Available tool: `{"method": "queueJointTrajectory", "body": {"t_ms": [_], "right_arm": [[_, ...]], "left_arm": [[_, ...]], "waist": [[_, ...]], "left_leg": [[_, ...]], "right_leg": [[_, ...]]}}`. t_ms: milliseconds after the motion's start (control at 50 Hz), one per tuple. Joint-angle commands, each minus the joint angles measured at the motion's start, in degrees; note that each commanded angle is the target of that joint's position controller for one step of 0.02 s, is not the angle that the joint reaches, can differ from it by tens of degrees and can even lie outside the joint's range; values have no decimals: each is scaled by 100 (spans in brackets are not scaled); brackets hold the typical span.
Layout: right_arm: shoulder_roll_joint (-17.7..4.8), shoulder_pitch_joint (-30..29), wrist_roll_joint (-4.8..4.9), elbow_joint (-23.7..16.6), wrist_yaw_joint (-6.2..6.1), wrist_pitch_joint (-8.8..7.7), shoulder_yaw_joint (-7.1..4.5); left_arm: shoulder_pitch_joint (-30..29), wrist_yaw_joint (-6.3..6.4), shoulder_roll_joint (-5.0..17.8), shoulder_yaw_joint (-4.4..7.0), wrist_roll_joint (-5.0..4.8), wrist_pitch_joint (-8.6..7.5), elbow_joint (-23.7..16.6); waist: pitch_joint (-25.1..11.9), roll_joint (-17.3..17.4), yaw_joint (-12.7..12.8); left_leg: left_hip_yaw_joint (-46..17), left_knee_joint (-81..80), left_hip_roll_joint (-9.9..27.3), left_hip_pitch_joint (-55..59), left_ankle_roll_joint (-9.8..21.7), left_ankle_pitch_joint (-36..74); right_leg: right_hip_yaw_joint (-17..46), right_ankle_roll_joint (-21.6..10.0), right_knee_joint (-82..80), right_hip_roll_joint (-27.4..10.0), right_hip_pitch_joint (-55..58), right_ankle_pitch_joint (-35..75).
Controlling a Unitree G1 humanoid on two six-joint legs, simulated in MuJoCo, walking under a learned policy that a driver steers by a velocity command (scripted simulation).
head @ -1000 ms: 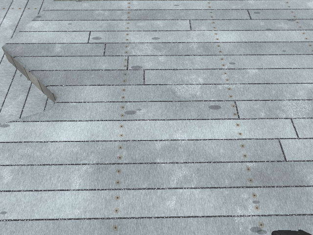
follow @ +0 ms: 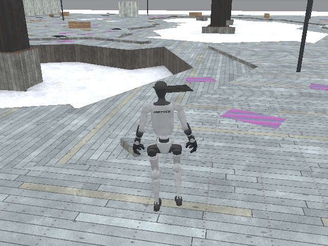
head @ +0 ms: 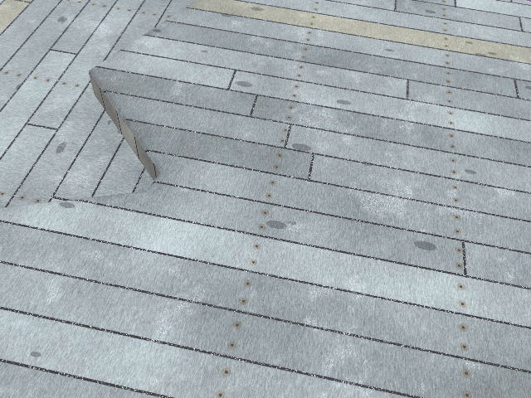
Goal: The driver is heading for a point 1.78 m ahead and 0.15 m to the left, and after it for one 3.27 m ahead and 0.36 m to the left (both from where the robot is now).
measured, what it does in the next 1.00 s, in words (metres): steps on the spot, turning left: right foot, then left foot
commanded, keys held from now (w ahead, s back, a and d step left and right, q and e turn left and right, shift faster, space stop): q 0.38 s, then no key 0.20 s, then w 0.42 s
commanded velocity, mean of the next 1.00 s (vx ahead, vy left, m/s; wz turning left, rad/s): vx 0.11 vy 0.00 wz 0.35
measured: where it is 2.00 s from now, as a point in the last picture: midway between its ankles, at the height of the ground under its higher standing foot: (209, 337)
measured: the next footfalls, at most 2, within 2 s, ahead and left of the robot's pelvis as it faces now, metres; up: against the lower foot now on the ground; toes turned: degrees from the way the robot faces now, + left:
right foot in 0.26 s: +0.06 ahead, -0.12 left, +0.00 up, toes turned +14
left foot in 0.66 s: -0.04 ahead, +0.08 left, +0.00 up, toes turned +17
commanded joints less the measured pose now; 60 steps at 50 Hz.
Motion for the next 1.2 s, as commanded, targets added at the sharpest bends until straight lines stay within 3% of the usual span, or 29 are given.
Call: {"method": "queueJointTrajectory", "body": {"t_ms": [20, 160, 220, 240, 260, 280, 300, 320, 340, 380, 420, 480, 580, 640, 660, 680, 700, 720, 740, 780, 860, 1000, 1060, 1100, 1120, 1140, 1160, 1180, 1200], "right_arm": [[-916, 281, -22, -309, -40, -47, -257], [-1081, 17, -85, -448, 41, 15, -331], [-1043, -374, -27, -507, 67, 31, -334], [-944, -496, 25, -542, 47, 21, -306], [-596, -292, 50, -595, 35, -8, -219], [-492, 57, 15, -639, -7, -30, -214], [-950, -84, -179, -528, -32, -7, -311], [-1012, -73, -153, -425, 4, 17, -361], [-953, 48, -135, -322, 59, 62, -359], [-862, 157, -82, -267, 190, 137, -326], [-744, -101, -47, -323, 217, 153, -263], [-567, -337, -43, -378, 191, 181, -173], [-412, -418, 25, -350, 106, 174, -23], [-281, 25, -84, -106, 58, 42, 78], [-455, 255, -152, -9, 34, -38, 76], [-1193, 589, -175, -12, 17, -74, -90], [-1351, 822, -209, 131, 22, -100, -178], [-1051, 533, -196, 136, 13, -140, -76], [-833, 259, -144, 113, 1, -186, -6], [-670, 130, -99, 136, -40, -324, 48], [-651, 533, -51, 371, 7, -534, 25], [-790, 934, -90, 699, -3, -643, -28], [-913, 830, -81, 776, -8, -651, -55], [-840, 758, -73, 831, -1, -648, -20], [-597, 661, -68, 676, 5, -659, 74], [-121, 1068, 37, 500, 19, -678, 171], [-622, 764, -120, 608, -11, -639, 59], [-645, 570, -105, 586, 55, -656, 33], [-547, 454, -86, 608, 103, -670, 67]], "left_arm": [[-296, 28, 363, 49, -17, -59, -495], [-226, 83, 412, -14, -104, -151, -682], [232, 151, 379, -40, -127, -226, -630], [438, 205, 456, -20, -89, -270, -585], [417, 265, 901, 60, -5, -292, -643], [-56, 237, 1407, 146, 13, -247, -821], [23, 187, 1169, 142, 54, -221, -818], [-212, 152, 742, 15, 8, -232, -873], [-484, 128, 541, -44, 0, -230, -917], [-561, 166, 514, -55, 14, -251, -960], [-172, 159, 549, -29, 6, -270, -853], [218, 137, 657, 25, -16, -307, -671], [164, -7, 796, 64, 20, -274, -526], [241, -75, 743, 46, -35, -191, -399], [264, -91, 458, -25, 0, -198, -421], [-11, -139, -23, -178, -20, -219, -746], [-585, -107, 540, -51, 89, -187, -847], [-525, -151, 688, 32, 20, -191, -810], [-262, -218, 692, 49, -17, -228, -656], [54, -310, 658, 80, 76, -316, -411], [-232, -377, 403, 34, 80, -359, -395], [-972, -390, 288, -31, 54, -418, -654], [-620, -323, 355, -2, 40, -464, -617], [648, -183, 547, 114, 86, -553, -175], [1719, -89, 988, 224, 191, -617, -21], [2103, -88, 1693, 358, 172, -626, 110], [1649, -125, 1188, 242, 41, -601, 90], [1031, -153, 850, 145, 8, -604, -21], [721, -179, 590, 72, 19, -639, -50]], "waist": [[-422, 875, -193], [-519, 920, -146], [-550, 880, 169], [-540, 739, 296], [-585, -180, 145], [-463, -1264, -116], [-398, -737, 29], [-285, -343, -123], [-160, -281, -251], [-204, -652, -239], [-248, -613, 0], [-358, -645, 185], [-461, -968, 216], [-528, -640, -76], [-546, -23, -154], [-463, 1564, -314], [331, 1441, -683], [673, 1110, -385], [714, 1031, -174], [517, 979, -31], [334, 742, -153], [504, 772, -355], [398, 754, -105], [-237, 288, 490], [-1053, -405, 974], [-1467, -1851, 763], [-851, -741, 592], [-295, -340, 306], [-102, -127, 174]], "left_leg": [[-1703, -540, 1441, 1131, 931, 1488], [-2355, -292, 1283, 536, 861, 1798], [-2500, -103, 991, 104, 491, 1602], [-2379, 99, 743, -318, 206, 973], [-1748, 914, 232, -953, -148, -556], [-388, 2089, -783, -1793, -374, -2178], [-266, 3288, -246, -1698, -445, -2189], [-325, 3728, -161, -1504, -455, -1853], [-239, 4067, -124, -1415, -494, -1515], [-35, 4364, -76, -1588, -617, -1192], [15, 4055, -84, -1691, -719, -1215], [-37, 3258, -61, -1630, -737, -1451], [481, 1495, 7, -406, -545, -1654], [730, -464, -71, 1073, -231, -559], [-101, -704, 475, 1899, -51, -992], [-2236, -1390, 1941, 2100, 517, -2715], [-2984, -1878, 2460, 1159, 1026, -3130], [-2743, -1970, 2285, 908, 1053, -3254], [-2335, -2021, 2010, 876, 885, -2958], [-1571, -2001, 1571, 1084, 691, -1851], [-1071, -1960, 1494, 1364, 794, -879], [-784, -1731, 1652, 1188, 804, -54], [-702, -1338, 1750, 933, 655, 913], [-163, 346, 1272, 469, 399, 2426], [258, 2176, 879, -347, 195, 1524], [495, 3880, -159, -2026, -19, -1747], [-189, 4472, 152, -2425, 131, -1660], [-155, 4439, 477, -2424, 210, -1052], [-52, 4202, 680, -2229, 191, -656]], "right_leg": [[127, 36, -440, 7, -668, -124], [158, -150, -1579, 306, 457, -388], [141, -282, -2928, 411, 1482, 150], [273, -341, -3728, 202, 2092, 626], [1352, -619, -4366, -950, 2587, 268], [2769, -1284, -4513, -2234, 2521, 1186], [2582, -1709, -4351, -2395, 1962, 1634], [2022, -1637, -4288, -2004, 1674, 1810], [1403, -1445, -4219, -1593, 1517, 1960], [740, -1300, -4093, -1205, 1799, 2383], [647, -1375, -3977, -1205, 2167, 2733], [701, -1487, -3785, -1403, 2661, 3125], [530, -1445, -3503, -1354, 2267, 3391], [426, -1095, -3360, -1101, 1387, 952], [189, -807, -2913, -825, 486, -214], [-687, -432, -1662, 47, -697, -1078], [-295, -431, -923, -64, -1122, -1182], [-55, -461, -569, -211, -1142, -740], [-26, -447, -513, -256, -1090, -369], [-164, -386, -414, -285, -904, 203], [-288, -242, -589, -343, -1084, 752], [-388, -283, -2001, -307, -529, 929], [-557, -522, -2419, -112, 491, 760], [-600, -725, -2968, 155, 2382, 793], [762, -1034, -3391, -1033, 3668, -358], [3615, -1589, -4406, -2396, 4502, -1586], [3808, -1546, -4637, -2253, 3798, -1945], [2933, -1450, -4571, -2056, 3157, -1533], [2278, -1368, -4657, -1767, 2708, -591]]}}
Velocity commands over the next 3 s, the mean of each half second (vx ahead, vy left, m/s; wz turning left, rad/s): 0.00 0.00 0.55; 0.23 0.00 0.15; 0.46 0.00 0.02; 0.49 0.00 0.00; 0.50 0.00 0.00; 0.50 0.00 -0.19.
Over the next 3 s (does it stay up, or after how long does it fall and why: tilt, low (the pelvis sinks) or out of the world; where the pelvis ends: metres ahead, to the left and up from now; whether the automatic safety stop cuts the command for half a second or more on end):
stays up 1.06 0.31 0.00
